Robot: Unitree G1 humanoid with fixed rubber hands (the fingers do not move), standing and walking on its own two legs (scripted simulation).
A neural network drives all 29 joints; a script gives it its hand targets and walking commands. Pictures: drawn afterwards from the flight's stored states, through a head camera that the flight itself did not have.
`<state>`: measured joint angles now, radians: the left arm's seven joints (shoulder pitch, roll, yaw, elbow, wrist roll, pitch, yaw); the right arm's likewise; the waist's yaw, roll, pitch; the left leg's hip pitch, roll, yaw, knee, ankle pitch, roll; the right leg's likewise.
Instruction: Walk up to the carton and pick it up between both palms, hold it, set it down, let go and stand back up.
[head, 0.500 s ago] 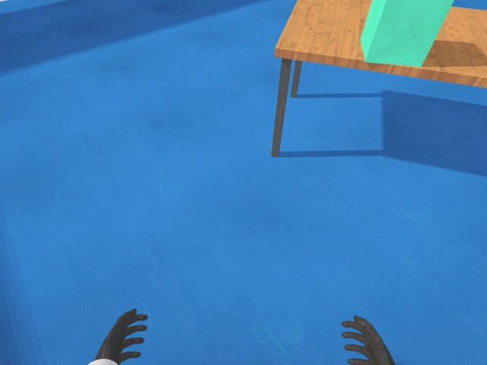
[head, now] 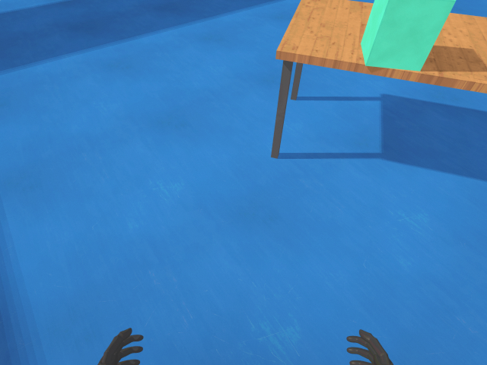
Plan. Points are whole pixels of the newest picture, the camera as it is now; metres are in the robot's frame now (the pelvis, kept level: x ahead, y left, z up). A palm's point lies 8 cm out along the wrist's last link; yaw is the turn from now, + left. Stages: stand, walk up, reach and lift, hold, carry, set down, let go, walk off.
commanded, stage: stand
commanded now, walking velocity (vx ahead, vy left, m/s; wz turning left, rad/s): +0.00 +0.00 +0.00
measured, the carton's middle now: (401, 25) +1.24 -0.61 +0.02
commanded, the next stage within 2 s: none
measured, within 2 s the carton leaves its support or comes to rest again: neither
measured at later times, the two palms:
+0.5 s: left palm out of the picture +0.10 +0.24 -0.11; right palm out of the picture +0.10 -0.22 -0.10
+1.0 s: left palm out of the picture +0.07 +0.24 -0.11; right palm out of the picture +0.07 -0.23 -0.11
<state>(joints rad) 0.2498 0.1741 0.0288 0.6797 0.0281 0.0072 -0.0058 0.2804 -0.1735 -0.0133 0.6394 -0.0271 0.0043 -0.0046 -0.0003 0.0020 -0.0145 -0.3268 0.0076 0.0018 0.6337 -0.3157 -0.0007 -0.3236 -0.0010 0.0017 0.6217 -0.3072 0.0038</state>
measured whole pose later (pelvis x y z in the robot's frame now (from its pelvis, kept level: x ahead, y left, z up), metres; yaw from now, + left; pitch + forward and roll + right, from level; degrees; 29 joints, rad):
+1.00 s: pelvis +0.00 +0.00 +0.01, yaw +0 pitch +0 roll +0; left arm 0.28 0.16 0.05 0.84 0.02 -0.01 0.01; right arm 0.31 -0.17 -0.04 0.80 -0.02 -0.01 -0.02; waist -0.01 0.01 0.01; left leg -0.26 0.00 0.00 0.54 -0.27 0.01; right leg -0.26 -0.01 0.00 0.53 -0.26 0.01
